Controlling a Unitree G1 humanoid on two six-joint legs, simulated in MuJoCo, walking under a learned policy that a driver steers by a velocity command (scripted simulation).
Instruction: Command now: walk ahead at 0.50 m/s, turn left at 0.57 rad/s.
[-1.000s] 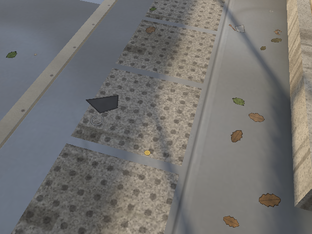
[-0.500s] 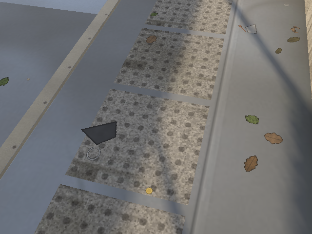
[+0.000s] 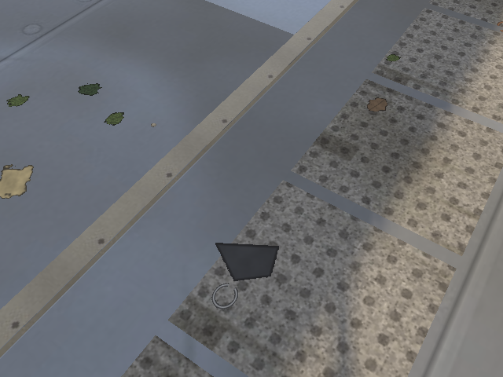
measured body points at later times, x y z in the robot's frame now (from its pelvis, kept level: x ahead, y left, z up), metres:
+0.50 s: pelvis +0.28 -0.05 +0.00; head +0.31 -0.05 +0.45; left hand +0.33 +0.25 -0.10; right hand +0.43 -0.30 -0.13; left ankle +0.18 +0.05 -0.65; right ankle +0.34 -0.13 -0.74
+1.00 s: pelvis +0.50 +0.10 +0.00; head +0.53 +0.13 +0.44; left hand +0.42 +0.37 -0.13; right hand +0.77 -0.05 -0.11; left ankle +0.51 +0.16 -0.74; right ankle +0.52 -0.07 -0.64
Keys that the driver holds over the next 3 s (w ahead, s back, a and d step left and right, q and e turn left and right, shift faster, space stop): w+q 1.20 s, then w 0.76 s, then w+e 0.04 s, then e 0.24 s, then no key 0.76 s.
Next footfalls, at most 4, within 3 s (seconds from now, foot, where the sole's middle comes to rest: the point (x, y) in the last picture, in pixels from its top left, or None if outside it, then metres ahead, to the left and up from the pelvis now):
0.34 right None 0.38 -0.13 -0.77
0.86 left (190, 344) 0.54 0.18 -0.77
1.38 right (174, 234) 0.89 0.26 -0.77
1.90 left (68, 225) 0.92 0.60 -0.77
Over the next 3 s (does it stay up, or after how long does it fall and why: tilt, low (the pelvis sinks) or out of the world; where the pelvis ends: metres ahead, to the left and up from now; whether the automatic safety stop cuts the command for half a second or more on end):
stays up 1.03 0.62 0.01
